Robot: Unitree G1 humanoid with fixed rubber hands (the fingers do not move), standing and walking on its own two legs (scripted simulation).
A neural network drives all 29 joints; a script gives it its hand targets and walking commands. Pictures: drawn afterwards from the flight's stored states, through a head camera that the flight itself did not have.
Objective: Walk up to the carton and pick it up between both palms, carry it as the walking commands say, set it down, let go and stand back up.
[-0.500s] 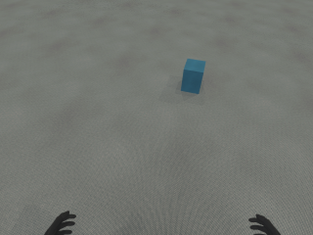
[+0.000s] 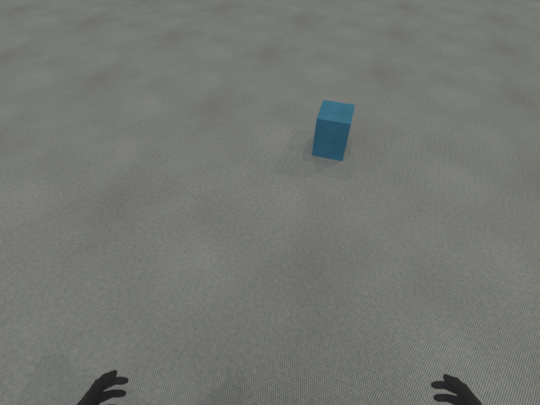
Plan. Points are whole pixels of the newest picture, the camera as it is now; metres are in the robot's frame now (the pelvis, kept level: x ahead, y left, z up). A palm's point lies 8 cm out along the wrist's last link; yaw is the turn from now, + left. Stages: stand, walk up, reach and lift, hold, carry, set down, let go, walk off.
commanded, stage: stand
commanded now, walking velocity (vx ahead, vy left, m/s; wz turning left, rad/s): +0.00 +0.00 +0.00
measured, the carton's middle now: (332, 130) +1.71 -0.38 -0.62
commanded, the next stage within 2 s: walk up in 0.02 s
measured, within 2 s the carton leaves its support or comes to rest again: neither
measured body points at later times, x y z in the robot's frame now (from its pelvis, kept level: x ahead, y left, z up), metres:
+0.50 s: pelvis +0.03 -0.04 +0.00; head +0.01 -0.05 +0.45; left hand +0.17 +0.27 -0.07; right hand +0.15 -0.38 -0.07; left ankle +0.02 +0.11 -0.71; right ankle +0.10 -0.18 -0.71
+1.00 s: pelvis +0.17 -0.03 +0.01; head +0.17 -0.01 +0.46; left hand +0.24 +0.30 -0.09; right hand +0.29 -0.35 -0.05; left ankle +0.26 +0.08 -0.72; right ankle +0.11 -0.17 -0.68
